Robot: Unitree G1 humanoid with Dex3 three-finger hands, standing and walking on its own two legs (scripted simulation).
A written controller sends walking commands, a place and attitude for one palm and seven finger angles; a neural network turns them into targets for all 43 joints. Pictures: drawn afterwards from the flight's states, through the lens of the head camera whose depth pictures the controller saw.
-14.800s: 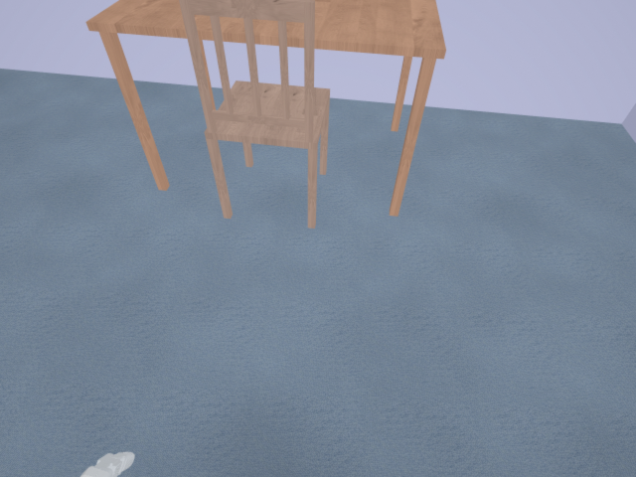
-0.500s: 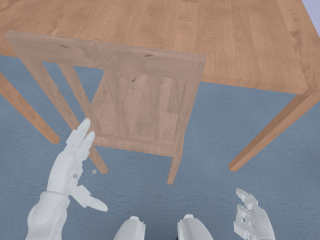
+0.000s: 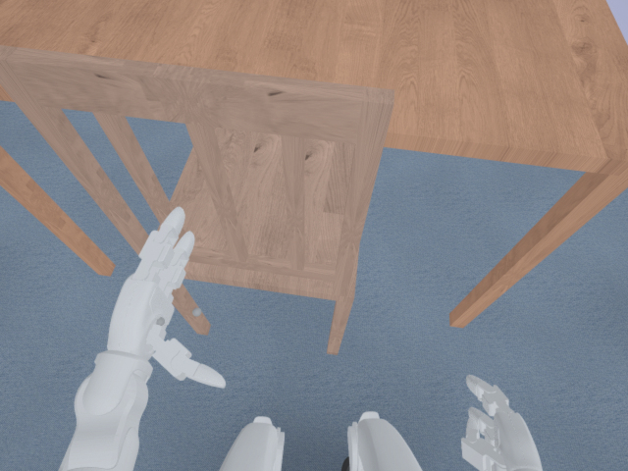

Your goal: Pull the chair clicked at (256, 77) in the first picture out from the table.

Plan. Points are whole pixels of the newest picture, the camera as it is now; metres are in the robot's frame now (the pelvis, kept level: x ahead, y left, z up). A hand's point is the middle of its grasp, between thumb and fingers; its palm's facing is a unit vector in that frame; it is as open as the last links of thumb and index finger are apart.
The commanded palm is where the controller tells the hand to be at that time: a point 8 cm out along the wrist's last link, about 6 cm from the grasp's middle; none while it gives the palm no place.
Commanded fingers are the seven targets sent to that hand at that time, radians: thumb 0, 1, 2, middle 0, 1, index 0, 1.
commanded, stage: aim the fingers beside a spindle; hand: left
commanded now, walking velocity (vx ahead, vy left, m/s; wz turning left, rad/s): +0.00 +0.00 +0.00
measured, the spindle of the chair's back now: (224, 205) +0.46 +0.14 +0.02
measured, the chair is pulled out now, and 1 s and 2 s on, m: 0.00 0.00 0.00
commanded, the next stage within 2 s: none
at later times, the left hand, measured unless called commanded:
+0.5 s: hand (211, 328) +0.29 +0.13 +0.00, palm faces -0.19 -0.98 +0.01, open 16.9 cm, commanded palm +0.28 +0.20 +0.02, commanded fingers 0.00 -0.50 0.30 -0.06 -0.08 -0.06 -0.08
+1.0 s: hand (186, 302) +0.30 +0.15 +0.05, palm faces -0.11 -0.99 -0.07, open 16.9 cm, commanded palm +0.29 +0.20 +0.02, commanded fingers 0.00 -0.50 0.30 -0.06 -0.08 -0.06 -0.08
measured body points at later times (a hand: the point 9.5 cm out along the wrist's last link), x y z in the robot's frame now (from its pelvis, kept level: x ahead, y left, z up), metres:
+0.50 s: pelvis -0.01 +0.01 -0.01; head +0.10 +0.01 +0.43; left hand +0.29 +0.19 +0.00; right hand +0.16 -0.23 -0.10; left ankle +0.00 +0.12 -0.63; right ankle +0.03 -0.11 -0.63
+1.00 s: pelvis +0.00 +0.01 +0.00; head +0.09 +0.02 +0.44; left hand +0.30 +0.21 +0.06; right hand +0.16 -0.22 -0.10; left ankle +0.00 +0.12 -0.63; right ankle +0.03 -0.11 -0.63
